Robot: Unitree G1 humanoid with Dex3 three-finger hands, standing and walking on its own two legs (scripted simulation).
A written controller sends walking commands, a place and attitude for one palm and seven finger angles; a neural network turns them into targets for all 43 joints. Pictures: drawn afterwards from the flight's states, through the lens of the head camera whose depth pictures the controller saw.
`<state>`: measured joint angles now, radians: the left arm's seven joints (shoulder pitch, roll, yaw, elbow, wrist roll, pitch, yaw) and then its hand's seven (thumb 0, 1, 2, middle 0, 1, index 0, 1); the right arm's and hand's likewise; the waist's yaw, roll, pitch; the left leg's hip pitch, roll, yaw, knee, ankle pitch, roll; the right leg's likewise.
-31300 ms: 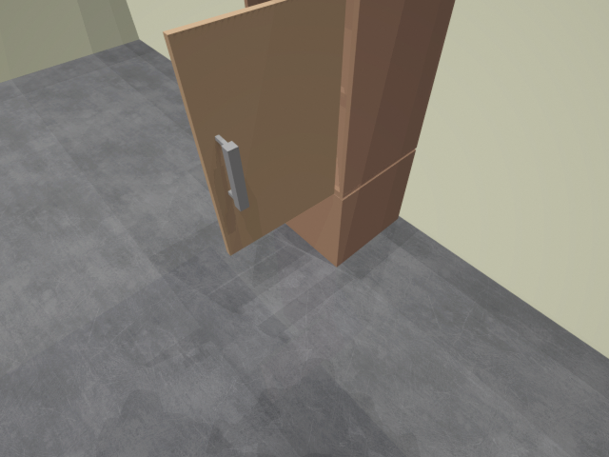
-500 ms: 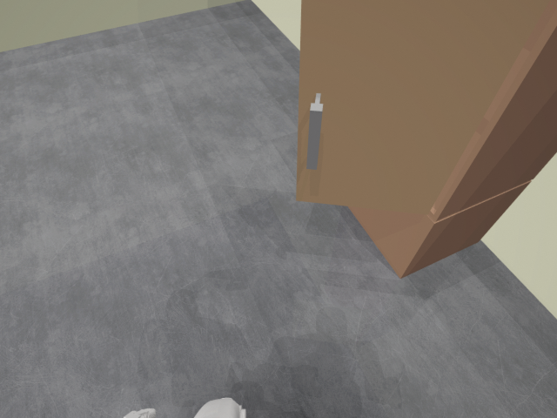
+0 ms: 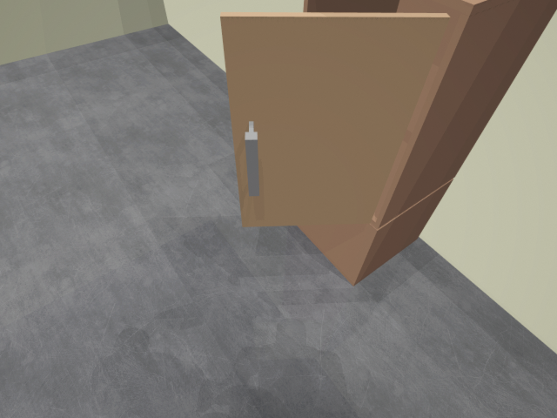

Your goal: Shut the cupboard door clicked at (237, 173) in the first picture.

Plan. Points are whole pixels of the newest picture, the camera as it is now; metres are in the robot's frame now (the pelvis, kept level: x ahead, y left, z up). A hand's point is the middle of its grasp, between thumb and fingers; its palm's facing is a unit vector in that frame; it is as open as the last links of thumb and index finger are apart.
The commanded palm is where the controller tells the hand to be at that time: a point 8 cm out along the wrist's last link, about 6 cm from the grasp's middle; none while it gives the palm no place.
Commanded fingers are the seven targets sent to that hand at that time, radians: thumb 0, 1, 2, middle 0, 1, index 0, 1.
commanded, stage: take the last steps up to it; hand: left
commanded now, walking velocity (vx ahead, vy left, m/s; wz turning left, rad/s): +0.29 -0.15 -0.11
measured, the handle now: (252, 159) +0.65 +0.07 -0.05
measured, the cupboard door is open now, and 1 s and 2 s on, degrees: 57 57 57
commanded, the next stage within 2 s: come to a stop and stand still in 0.40 s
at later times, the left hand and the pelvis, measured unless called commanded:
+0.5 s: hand out of the picture +0.14 +0.12 -0.20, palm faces +0.01 -0.99 -0.12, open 7.4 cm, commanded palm none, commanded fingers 0.00 0.90 0.90 -0.20 -0.30 -0.20 -0.30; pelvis +0.15 -0.05 -0.02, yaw -1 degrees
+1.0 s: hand (233, 340) +0.28 +0.09 -0.17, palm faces +0.02 -0.97 -0.23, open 7.4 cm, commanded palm none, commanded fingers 0.00 0.90 0.90 -0.20 -0.30 -0.20 -0.30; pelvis +0.20 -0.09 -0.01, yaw +0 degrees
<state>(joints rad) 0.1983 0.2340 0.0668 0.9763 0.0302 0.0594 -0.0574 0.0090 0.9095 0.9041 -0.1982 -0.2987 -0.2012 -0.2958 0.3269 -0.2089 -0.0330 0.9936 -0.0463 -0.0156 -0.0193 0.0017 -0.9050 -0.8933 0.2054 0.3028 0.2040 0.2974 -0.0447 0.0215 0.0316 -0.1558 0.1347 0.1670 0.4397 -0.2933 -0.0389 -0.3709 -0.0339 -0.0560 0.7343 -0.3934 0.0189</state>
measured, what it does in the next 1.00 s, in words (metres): walks ahead: right foot, then left foot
